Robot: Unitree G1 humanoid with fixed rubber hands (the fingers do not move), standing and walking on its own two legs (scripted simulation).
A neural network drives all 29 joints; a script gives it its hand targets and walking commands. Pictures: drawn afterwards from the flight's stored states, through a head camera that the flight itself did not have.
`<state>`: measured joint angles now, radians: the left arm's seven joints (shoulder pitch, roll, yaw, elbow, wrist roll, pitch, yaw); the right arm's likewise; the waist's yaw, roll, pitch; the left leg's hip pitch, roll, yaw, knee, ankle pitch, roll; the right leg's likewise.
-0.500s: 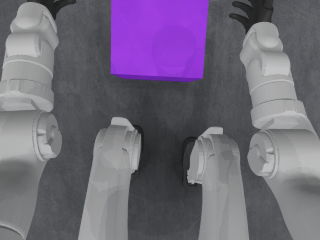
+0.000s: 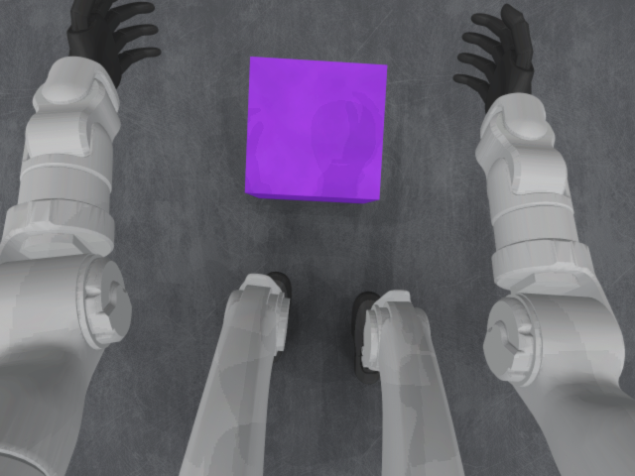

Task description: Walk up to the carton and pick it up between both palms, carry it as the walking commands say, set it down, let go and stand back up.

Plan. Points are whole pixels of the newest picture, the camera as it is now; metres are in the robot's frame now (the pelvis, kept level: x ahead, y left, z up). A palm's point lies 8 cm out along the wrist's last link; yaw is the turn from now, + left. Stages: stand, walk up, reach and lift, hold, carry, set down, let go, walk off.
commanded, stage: set down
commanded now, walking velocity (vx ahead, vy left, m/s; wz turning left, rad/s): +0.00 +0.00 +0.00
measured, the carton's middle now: (314, 140) +0.52 +0.05 -0.46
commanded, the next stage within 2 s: let go in 0.44 s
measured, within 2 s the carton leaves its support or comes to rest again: neither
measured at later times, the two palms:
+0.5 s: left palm (21, 17) +0.49 +0.28 +0.00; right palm (569, 60) +0.51 -0.14 +0.00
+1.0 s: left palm out of the picture +0.35 +0.26 +0.09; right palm out of the picture +0.37 -0.20 +0.09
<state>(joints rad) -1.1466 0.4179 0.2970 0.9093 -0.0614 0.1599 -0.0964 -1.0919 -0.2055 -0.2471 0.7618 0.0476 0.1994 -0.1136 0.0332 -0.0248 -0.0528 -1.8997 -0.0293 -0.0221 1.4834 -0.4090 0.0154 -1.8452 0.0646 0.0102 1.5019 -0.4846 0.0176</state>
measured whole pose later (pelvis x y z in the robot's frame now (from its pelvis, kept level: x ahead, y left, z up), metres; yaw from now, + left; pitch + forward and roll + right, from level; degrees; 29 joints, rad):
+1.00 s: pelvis +0.08 +0.00 +0.18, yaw +2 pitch +24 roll +0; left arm -0.22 0.24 0.17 0.60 0.01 0.03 -0.10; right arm -0.19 -0.16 -0.13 0.55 -0.04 0.05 0.01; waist 0.03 0.00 -0.06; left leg -0.86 -0.04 -0.04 0.70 -0.26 0.01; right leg -0.81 0.04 0.04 0.71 -0.32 0.00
